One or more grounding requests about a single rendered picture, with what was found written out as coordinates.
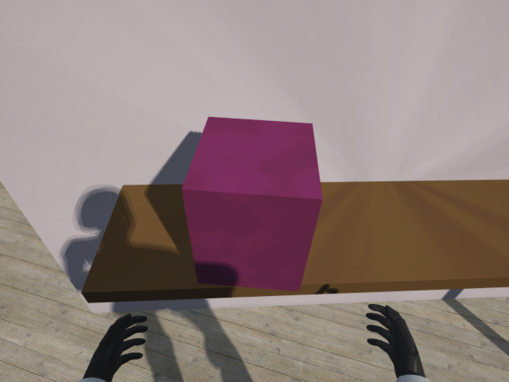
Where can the carton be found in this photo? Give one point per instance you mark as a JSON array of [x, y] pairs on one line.
[[252, 198]]

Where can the table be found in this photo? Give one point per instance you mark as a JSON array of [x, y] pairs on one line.
[[371, 236]]

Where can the right robot hand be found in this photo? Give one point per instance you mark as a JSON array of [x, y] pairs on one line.
[[401, 348]]

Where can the left robot hand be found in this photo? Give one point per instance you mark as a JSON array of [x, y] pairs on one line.
[[107, 360]]

